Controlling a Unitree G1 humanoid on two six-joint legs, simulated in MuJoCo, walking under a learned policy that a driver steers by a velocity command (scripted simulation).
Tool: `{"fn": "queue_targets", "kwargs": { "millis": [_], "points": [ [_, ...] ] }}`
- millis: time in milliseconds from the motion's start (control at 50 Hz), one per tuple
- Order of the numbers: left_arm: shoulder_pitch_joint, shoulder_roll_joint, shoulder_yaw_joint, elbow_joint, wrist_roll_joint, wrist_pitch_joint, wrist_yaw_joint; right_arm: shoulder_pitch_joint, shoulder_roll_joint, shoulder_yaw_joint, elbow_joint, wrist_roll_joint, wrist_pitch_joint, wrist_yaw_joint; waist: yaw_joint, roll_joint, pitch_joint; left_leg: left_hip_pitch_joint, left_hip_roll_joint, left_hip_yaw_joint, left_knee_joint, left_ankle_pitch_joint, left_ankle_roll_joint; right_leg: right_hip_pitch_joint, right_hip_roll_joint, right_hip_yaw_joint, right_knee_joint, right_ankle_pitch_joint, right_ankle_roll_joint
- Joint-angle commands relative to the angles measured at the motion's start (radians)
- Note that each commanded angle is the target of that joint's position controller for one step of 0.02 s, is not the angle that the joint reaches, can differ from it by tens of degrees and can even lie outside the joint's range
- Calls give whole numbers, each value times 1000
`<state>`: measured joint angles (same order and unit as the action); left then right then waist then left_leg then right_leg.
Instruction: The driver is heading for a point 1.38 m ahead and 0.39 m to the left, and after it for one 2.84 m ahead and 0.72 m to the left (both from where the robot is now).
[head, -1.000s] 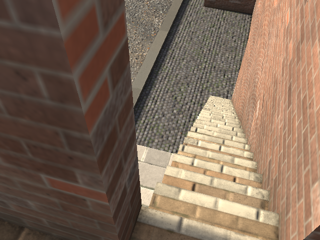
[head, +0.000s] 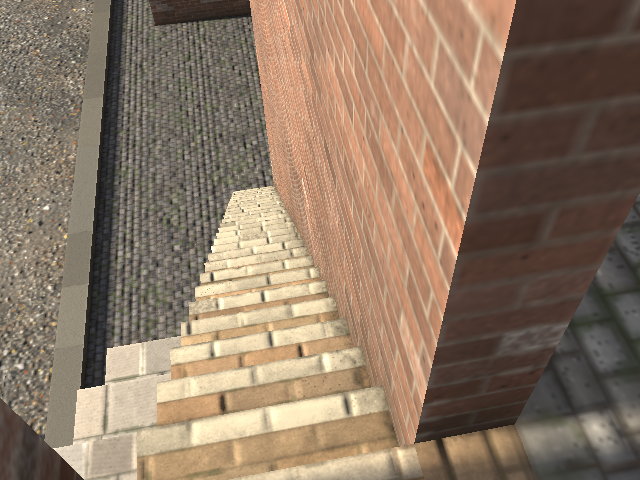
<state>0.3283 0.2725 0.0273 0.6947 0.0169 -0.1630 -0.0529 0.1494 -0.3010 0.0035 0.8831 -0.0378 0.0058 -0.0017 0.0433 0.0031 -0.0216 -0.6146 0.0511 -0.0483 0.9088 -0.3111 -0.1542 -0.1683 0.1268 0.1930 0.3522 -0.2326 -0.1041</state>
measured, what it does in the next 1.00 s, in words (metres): walks ahead, turning left: left foot, then right foot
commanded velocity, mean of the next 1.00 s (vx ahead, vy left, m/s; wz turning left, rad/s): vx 0.13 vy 0.02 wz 0.35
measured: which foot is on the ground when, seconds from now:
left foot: up 0.00-0.30, down 0.32-0.72, up 0.74-1.00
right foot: down 0.00-0.34, up 0.36-0.70, down 0.72-1.00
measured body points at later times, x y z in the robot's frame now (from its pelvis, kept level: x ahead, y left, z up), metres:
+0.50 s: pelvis +0.09 +0.11 -0.01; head +0.13 +0.11 +0.44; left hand +0.14 +0.41 -0.11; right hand +0.32 -0.11 -0.12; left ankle +0.12 +0.24 -0.75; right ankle +0.06 -0.03 -0.66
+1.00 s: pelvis +0.14 +0.08 +0.00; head +0.16 +0.08 +0.45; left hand +0.07 +0.33 -0.11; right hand +0.40 -0.04 -0.11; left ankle +0.09 +0.20 -0.67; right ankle +0.18 +0.02 -0.75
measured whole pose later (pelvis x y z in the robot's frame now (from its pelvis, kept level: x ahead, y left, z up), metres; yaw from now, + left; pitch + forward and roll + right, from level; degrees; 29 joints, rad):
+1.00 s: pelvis +0.14 +0.08 +0.00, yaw +26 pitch +3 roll +2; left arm 0.40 0.20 0.01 0.67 0.01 -0.03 0.04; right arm 0.14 -0.22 -0.04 0.71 -0.04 0.00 0.02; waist 0.07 0.01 -0.03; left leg -0.56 -0.01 0.01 1.02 -0.41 -0.05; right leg -0.25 0.03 -0.03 0.37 -0.18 -0.10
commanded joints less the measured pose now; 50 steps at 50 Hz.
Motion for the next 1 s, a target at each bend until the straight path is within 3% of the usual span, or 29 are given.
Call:
{"fn": "queue_targets", "kwargs": {
  "millis": [20,100,160,260,300,320,340,360,380,400,420,440,460,480,500,540,560,620,660,700,720,740,760,780,800,860,940,960,1000],
  "points": [
    [57,196,55,-44,15,-15,20,-16,-93,-11,-17,-8,8,25,17,-61,-69,-127,34,-32,76,33,-16,148,-392,146,56,1032,-159],
    [75,186,53,-21,19,11,57,-80,-71,0,-8,-15,1,41,34,-56,-41,-188,50,-39,27,61,-4,226,-413,98,33,917,-161],
    [122,210,64,-4,3,27,74,-139,-45,13,1,-26,5,60,64,-97,-18,-184,51,2,-95,88,9,265,-417,62,7,885,-153],
    [139,269,87,10,15,62,83,-176,-55,3,41,4,11,72,70,-149,25,-44,8,70,-306,162,56,254,-410,-34,-18,827,-90],
    [41,258,61,-22,89,92,51,-136,-96,-29,41,44,-64,65,-7,-147,-80,379,-76,158,-370,375,145,33,-289,-148,71,712,2],
    [11,260,52,-30,89,86,34,-86,-157,-58,40,70,-92,50,-55,-106,-111,561,-119,191,-385,445,204,-72,-229,-189,155,697,52],
    [23,204,27,-34,74,79,20,40,-232,-88,39,65,-119,24,-101,38,-213,807,-10,91,-413,857,336,-202,-153,-243,351,422,141],
    [172,27,-30,-52,82,73,16,161,-319,-105,18,25,-129,-7,-50,269,-491,1170,360,-332,-391,1292,665,-395,-70,-245,681,-544,238],
    [75,34,-40,-79,21,79,35,264,-244,-96,32,-2,-150,0,-146,121,-466,1090,423,-458,-451,1195,646,-458,-85,-123,867,-627,223],
    [-99,98,-23,-116,-14,97,55,189,-231,-105,5,-2,-163,8,-155,92,-223,827,358,-362,-491,1014,553,-513,-132,-97,997,-591,208],
    [-76,216,13,-68,1,114,64,68,-189,-96,-44,11,-146,15,-118,52,-183,698,305,-317,-550,801,480,-501,-159,-112,1008,-493,182],
    [-48,208,17,-64,38,116,78,-10,-141,-80,-72,31,-137,10,-66,74,-133,574,262,-275,-589,659,444,-482,-194,-96,962,-424,172],
    [-28,170,-1,-64,63,121,83,-54,-136,-72,-101,32,-132,7,-19,81,-80,409,228,-257,-638,565,429,-394,-212,-94,885,-380,167],
    [2,144,-12,-58,62,131,87,-100,-139,-69,-133,26,-130,2,14,82,-53,290,183,-227,-671,504,421,-309,-197,-117,835,-356,167],
    [28,93,3,-43,-18,205,103,-41,-152,-87,-77,5,-41,-20,16,-9,-39,354,121,-142,-531,699,362,-305,-170,-183,758,-223,150],
    [16,57,-18,-75,-20,262,126,34,-149,-95,-109,24,36,-49,-13,43,-58,350,149,-178,-499,754,360,-304,-151,-201,677,-198,160],
    [-18,34,-26,-97,-13,272,116,11,-153,-95,-120,25,42,-43,-4,143,-49,286,129,-183,-506,637,370,-279,-157,-192,651,-194,154],
    [-39,54,-17,-119,1,279,106,-34,-143,-105,-170,17,60,-33,-5,214,-36,153,75,-242,-528,170,334,-194,-125,-222,549,-160,134],
    [-58,65,-7,-129,8,270,105,-59,-147,-115,-212,4,65,-30,-20,194,-10,126,96,-365,-532,4,315,-187,-108,-213,485,-148,115],
    [5,23,-11,-108,-3,243,110,-100,-118,-111,-234,24,67,-26,16,170,-28,75,67,-383,-496,-142,271,-38,-112,-222,297,-31,87],
    [158,43,1,-74,23,229,84,-120,-99,-116,-259,47,66,-29,88,15,-103,-126,35,-352,-369,-590,243,175,-163,-130,247,-246,54],
    [134,112,7,-106,17,219,83,-158,10,-83,-301,44,62,-34,115,-288,8,-239,-163,-143,13,-485,189,81,-378,210,-107,-674,7],
    [1,199,40,-140,2,217,81,-128,20,-81,-313,22,60,-51,33,-373,116,-262,-180,-135,234,-215,160,-114,-461,517,-295,-893,-45],
    [-96,147,28,-155,-10,215,86,-63,-31,-100,-290,2,54,-60,-48,-207,148,-211,-134,-166,279,-109,159,-199,-475,509,-283,-855,-73],
    [-118,102,20,-163,-10,207,87,-5,-58,-115,-258,-7,45,-56,-78,-100,105,-135,-131,-138,282,-68,147,-194,-428,394,-230,-699,-66],
    [-86,51,11,-168,8,180,92,23,-25,-113,-227,-6,38,-22,-51,-95,10,-60,-120,-23,372,-33,122,-127,-313,127,-176,-440,-82],
    [112,60,27,-108,-6,171,110,-88,18,-85,-256,14,38,-21,29,-94,44,-170,-91,15,161,-58,109,117,-312,105,-155,-286,-139],
    [-15,1,-5,-100,6,113,82,-48,127,-12,-251,0,-45,31,-25,-161,59,-99,-31,61,143,-73,113,-82,-334,105,-248,-335,-164],
    [-7,57,8,-101,-5,68,97,-70,72,-17,-244,-8,-72,74,8,-89,-14,73,-41,105,-27,-170,95,-100,-336,82,-268,-286,-168]
  ]
}}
